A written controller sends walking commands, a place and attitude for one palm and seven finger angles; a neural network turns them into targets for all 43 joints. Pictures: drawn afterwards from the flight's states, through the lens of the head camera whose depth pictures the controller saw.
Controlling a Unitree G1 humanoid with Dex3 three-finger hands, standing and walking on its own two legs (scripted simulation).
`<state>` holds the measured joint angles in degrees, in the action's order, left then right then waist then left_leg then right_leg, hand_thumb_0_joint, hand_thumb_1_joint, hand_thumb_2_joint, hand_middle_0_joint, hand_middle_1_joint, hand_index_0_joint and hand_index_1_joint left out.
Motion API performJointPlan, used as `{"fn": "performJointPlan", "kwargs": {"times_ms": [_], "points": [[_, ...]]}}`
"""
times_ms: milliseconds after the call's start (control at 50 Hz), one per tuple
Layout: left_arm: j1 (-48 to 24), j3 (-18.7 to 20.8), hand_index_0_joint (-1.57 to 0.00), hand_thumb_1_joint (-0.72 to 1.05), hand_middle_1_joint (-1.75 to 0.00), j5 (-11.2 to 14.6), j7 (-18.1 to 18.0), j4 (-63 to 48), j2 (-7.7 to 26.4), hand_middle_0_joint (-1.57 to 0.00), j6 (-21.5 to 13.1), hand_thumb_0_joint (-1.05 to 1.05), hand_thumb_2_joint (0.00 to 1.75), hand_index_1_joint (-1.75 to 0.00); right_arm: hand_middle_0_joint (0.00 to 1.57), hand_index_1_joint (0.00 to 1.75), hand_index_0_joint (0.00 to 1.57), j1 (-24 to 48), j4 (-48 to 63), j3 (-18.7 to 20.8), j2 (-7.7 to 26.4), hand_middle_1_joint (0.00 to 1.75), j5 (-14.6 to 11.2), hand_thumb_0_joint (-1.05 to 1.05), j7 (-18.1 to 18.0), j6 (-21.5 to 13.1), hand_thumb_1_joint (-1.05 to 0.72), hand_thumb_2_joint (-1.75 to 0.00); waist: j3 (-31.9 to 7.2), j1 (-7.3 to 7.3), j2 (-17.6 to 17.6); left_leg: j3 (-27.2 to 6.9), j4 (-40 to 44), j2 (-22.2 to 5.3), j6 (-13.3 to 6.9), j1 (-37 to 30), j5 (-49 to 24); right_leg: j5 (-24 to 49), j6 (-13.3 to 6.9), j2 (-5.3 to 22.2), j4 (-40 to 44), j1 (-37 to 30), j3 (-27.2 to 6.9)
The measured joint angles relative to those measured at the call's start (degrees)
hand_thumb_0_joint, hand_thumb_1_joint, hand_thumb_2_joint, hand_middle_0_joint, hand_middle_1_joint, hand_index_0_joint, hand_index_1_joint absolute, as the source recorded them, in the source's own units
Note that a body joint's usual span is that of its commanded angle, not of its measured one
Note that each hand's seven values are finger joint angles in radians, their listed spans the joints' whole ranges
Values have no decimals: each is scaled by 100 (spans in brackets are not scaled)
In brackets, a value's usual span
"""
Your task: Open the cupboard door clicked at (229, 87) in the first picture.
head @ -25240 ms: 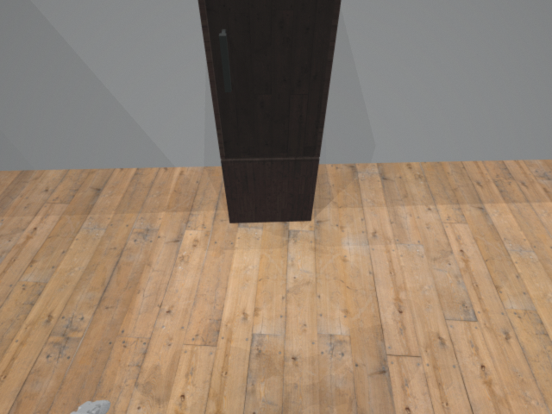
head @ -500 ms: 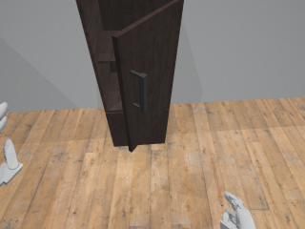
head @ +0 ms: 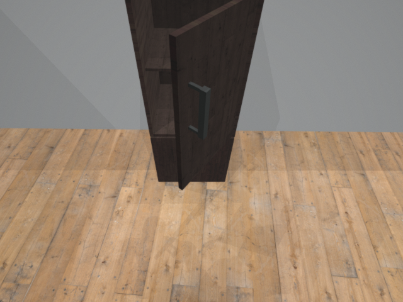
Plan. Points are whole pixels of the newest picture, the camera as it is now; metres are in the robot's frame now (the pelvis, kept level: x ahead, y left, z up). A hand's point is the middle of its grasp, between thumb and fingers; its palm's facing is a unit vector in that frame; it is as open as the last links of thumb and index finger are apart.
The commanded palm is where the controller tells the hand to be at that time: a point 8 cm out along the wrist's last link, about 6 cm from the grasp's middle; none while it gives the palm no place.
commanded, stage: let the arm hang, fingers relaxed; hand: left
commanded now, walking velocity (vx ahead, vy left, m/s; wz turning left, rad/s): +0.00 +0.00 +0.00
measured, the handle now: (197, 112) +0.56 +0.05 +0.03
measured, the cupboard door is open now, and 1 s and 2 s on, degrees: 52 52 52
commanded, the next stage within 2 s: look to check the result in 0.66 s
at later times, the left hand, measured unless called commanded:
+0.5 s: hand out of the picture +0.00 +0.15 -0.18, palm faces +0.03 -0.98 -0.17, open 7.3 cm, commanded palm none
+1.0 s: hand out of the picture -0.01 +0.15 -0.17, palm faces +0.04 -0.98 -0.19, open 7.3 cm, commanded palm none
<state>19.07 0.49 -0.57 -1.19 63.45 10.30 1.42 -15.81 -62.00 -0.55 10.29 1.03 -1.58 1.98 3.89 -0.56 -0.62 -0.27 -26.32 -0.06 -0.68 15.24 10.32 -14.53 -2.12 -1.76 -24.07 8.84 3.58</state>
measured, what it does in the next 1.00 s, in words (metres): stands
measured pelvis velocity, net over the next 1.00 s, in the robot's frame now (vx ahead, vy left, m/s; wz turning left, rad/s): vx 0.02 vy -0.01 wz -0.02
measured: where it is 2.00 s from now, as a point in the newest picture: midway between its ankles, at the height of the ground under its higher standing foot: outside the picture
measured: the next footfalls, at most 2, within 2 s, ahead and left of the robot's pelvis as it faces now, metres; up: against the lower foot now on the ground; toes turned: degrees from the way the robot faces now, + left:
none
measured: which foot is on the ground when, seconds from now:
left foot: down 0.00-1.00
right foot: down 0.00-1.00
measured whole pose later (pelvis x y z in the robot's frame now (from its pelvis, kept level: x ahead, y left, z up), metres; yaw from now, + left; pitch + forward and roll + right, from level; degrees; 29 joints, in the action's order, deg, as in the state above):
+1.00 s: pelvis +0.02 -0.01 +0.00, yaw -1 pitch -1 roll +0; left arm 18.3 0.5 -0.3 -2.4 66.3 6.4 -0.7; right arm -16.6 -65.5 -0.1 7.1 0.8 -2.5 0.5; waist 2.6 0.1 1.0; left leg 0.7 -23.6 -0.5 0.3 11.7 10.7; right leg -15.6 -3.0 -2.1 -23.3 6.6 2.5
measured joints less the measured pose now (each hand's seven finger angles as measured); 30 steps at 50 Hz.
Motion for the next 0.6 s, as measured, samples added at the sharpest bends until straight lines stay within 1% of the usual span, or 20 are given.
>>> {"fn": "performJointPlan", "kwargs": {"times_ms": [100,220,340,440,480,600], "points": [[194,-16,-20,94,-30,16,-32,351,-80,-20,-36,0,90,-30,20,30,19,-240,-233,11,-129,30,-17,0,-35,-4,-91,-89,-9,12,179,29,112,27,-22,-86,-53,31,19,29,56,-53,-27],[197,-16,-20,92,-30,23,-79,433,-221,-20,-91,0,90,-30,20,30,20,-333,-329,8,-302,30,-16,0,-36,-48,-91,-89,-84,57,295,82,164,52,-32,-137,-77,-4,27,62,-24,-29,-75],[26,-13,-20,91,-30,16,-110,331,-378,-20,-142,0,90,-30,20,30,20,-317,-351,13,-434,30,-4,0,-34,-89,-91,-89,-218,88,282,117,150,57,-24,-165,-52,-65,18,72,-125,-7,-109],[-135,-10,-20,91,-30,10,-113,213,-488,-20,-182,0,90,-30,20,30,20,-280,-322,33,-479,30,5,0,-39,-118,-91,-89,-292,108,221,126,122,43,-7,-159,-25,-95,3,59,-167,10,-120],[-173,-12,-20,92,-30,-19,-141,209,-494,-20,-169,0,90,-30,20,30,20,-266,-312,41,-481,30,7,0,-44,-129,-91,-89,-304,113,193,134,117,32,2,-163,-13,-103,-5,50,-170,9,-128],[-165,24,-20,93,-30,7,-122,206,-445,-20,-192,1,90,-30,20,30,19,-265,-296,58,-439,30,-2,0,-75,-161,-91,-89,-286,110,153,123,136,13,24,-197,9,-108,-23,27,-120,-40,-121]]}}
